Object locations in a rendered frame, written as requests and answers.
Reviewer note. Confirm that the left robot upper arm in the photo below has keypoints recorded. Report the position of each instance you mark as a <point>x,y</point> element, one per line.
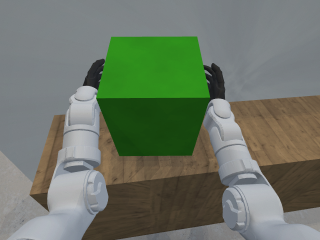
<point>74,199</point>

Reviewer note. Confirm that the pedestal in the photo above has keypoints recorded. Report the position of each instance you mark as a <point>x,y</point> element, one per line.
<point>155,194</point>

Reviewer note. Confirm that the robot right forearm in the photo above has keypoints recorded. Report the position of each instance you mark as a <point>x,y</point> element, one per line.
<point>236,166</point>

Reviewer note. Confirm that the right robot upper arm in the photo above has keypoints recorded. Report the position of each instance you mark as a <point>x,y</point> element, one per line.
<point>255,211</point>

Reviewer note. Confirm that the robot right hand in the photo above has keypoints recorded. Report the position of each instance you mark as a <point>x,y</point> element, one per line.
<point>216,86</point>

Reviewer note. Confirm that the robot left hand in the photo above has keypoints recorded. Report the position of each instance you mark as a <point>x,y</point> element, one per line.
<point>94,75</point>

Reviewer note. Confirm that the robot left forearm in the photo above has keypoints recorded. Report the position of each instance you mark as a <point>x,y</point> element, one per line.
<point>80,148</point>

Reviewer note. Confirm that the carton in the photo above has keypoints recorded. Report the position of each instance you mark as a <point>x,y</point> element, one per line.
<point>153,94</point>

